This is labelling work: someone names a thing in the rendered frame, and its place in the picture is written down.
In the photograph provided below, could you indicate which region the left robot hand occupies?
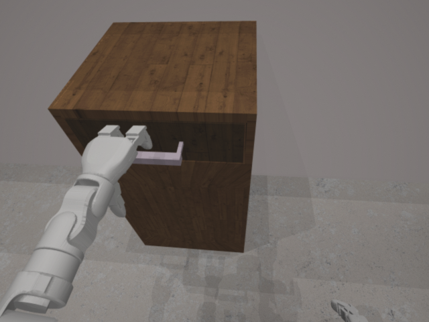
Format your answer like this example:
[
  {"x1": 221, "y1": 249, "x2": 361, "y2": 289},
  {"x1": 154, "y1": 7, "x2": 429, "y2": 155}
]
[{"x1": 81, "y1": 125, "x2": 152, "y2": 217}]

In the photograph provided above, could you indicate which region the cabinet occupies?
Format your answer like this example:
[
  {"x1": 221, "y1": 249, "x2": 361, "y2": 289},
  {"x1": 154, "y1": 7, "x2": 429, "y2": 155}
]
[{"x1": 48, "y1": 21, "x2": 257, "y2": 253}]

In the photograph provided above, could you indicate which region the drawer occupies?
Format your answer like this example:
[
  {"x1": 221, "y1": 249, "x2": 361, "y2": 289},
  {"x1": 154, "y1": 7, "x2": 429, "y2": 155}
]
[{"x1": 65, "y1": 118, "x2": 245, "y2": 163}]

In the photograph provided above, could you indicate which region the left robot forearm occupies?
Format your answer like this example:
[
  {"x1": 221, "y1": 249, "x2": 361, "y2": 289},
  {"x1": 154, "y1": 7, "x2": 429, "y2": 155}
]
[{"x1": 0, "y1": 174, "x2": 115, "y2": 317}]

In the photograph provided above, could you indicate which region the right robot hand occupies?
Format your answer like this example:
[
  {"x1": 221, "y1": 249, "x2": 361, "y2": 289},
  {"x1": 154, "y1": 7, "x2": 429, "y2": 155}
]
[{"x1": 330, "y1": 299, "x2": 368, "y2": 322}]

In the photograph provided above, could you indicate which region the handle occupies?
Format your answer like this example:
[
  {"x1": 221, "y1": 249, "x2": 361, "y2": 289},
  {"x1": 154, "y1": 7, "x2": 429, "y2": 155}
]
[{"x1": 133, "y1": 142, "x2": 184, "y2": 166}]

